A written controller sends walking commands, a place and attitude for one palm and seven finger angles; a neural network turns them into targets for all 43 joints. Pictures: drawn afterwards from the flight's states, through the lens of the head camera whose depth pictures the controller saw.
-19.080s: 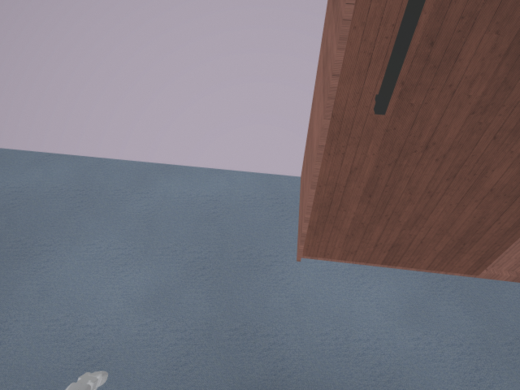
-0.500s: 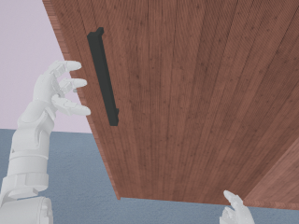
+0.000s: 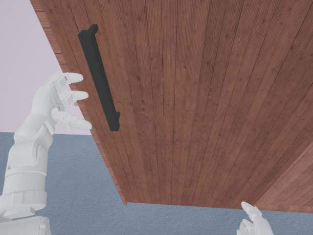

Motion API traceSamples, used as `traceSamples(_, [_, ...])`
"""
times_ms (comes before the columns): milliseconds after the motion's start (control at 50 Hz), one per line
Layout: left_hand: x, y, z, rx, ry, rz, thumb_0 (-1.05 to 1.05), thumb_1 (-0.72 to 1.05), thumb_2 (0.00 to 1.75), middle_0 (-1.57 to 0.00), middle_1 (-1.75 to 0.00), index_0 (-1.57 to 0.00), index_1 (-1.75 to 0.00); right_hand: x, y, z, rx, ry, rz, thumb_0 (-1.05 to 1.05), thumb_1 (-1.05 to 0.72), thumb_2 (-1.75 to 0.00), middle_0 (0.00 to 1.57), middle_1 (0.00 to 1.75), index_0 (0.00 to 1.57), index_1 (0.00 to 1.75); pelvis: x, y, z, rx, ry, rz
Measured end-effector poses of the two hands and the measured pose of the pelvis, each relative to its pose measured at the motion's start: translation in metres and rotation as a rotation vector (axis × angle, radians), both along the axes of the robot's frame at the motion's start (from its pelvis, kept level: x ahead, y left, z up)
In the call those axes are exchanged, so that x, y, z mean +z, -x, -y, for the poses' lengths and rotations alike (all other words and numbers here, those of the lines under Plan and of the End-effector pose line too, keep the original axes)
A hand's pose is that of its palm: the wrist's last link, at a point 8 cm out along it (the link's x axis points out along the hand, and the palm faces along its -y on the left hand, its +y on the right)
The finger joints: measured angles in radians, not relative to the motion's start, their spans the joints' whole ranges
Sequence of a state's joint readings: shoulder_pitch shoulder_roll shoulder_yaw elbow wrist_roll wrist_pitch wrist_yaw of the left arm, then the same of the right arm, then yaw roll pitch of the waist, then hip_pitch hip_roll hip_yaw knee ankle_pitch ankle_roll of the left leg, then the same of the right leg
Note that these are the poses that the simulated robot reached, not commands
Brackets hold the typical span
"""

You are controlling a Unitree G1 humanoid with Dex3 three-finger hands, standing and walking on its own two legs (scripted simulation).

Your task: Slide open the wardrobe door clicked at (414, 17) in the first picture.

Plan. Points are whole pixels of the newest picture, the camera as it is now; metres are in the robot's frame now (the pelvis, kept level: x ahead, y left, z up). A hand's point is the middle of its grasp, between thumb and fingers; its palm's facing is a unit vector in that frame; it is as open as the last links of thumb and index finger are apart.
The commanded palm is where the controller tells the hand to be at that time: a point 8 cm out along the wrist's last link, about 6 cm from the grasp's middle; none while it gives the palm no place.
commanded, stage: move the hooked fingers beside the handle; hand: left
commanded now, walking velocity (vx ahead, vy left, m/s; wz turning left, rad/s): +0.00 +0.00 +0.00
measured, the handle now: (106, 85) +0.43 +0.15 +0.19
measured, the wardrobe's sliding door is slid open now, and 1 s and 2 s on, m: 0.00 0.00 0.00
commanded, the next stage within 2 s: feel for the door with the fingertips in 0.80 s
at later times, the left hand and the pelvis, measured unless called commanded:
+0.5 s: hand (69, 90) +0.36 +0.21 +0.23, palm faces +0.05 -1.00 -0.04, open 14.0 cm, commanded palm +0.34 +0.26 +0.20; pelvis +0.00 +0.00 +0.00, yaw +1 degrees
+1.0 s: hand (79, 112) +0.36 +0.21 +0.16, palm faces +0.02 -1.00 -0.05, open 14.0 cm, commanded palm +0.34 +0.25 +0.20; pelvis -0.01 +0.00 +0.00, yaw +0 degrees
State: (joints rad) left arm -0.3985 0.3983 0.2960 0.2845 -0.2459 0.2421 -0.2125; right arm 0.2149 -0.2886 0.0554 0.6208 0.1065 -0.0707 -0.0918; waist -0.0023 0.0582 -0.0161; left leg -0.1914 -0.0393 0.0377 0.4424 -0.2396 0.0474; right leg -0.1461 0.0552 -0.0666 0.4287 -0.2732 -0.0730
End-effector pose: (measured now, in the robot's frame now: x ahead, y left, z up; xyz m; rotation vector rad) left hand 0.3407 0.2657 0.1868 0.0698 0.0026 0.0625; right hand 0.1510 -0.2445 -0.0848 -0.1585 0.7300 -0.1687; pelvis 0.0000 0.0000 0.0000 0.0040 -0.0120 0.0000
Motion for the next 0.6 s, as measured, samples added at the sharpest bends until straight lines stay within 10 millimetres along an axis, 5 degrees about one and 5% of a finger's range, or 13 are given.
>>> traceSamples(120, [0.039, 0.000, 0.016, -0.068, 0.034, 0.169, -0.02, -0.50, 0.30, -0.30, -1.20, -0.30, -1.20, 0.001, -0.011, -0.004, 0.018, -0.003, 0.021, 0.01, -0.91, -0.90, 0.20, 0.30, 0.20, 0.30, 0.000, -0.004, 0.001, 0.008, -0.001, 0.010])
traceSamples(220, [0.011, -0.012, 0.003, -0.008, 0.036, -0.050, -0.01, -0.50, 0.30, -0.30, -1.20, -0.30, -1.20, 0.003, -0.014, -0.004, 0.003, -0.038, 0.038, 0.01, -0.91, -0.90, 0.20, 0.30, 0.20, 0.30, -0.001, -0.002, 0.003, 0.001, -0.002, -0.009])
traceSamples(300, [-0.010, -0.002, 0.005, 0.000, 0.019, -0.074, -0.01, -0.49, 0.30, -0.30, -1.20, -0.30, -1.20, 0.002, -0.010, -0.001, 0.000, -0.031, 0.033, 0.01, -0.91, -0.90, 0.20, 0.30, 0.20, 0.30, -0.001, -0.001, 0.003, -0.003, -0.004, -0.011])
traceSamples(420, [0.035, 0.015, 0.012, -0.030, 0.010, 0.201, -0.02, -0.50, 0.30, -0.30, -1.20, -0.30, -1.20, 0.003, -0.010, -0.004, 0.032, -0.005, 0.026, 0.01, -0.91, -0.90, 0.20, 0.30, 0.20, 0.30, -0.001, -0.003, 0.005, 0.004, -0.004, 0.017])
traceSamples(480, [0.045, 0.008, 0.006, -0.022, 0.015, 0.167, -0.02, -0.50, 0.30, -0.30, -1.20, -0.30, -1.20, 0.002, -0.013, -0.006, 0.028, -0.019, 0.034, 0.01, -0.91, -0.90, 0.20, 0.30, 0.20, 0.30, -0.001, -0.002, 0.005, 0.008, -0.002, 0.017])
traceSamples(600, [-0.007, -0.005, 0.000, -0.007, 0.032, -0.126, -0.01, -0.50, 0.30, -0.30, -1.20, -0.30, -1.20, -0.002, -0.007, -0.003, 0.007, -0.032, 0.019, 0.01, -0.91, -0.90, 0.20, 0.30, 0.20, 0.30, -0.002, 0.005, 0.003, 0.011, 0.000, -0.014])
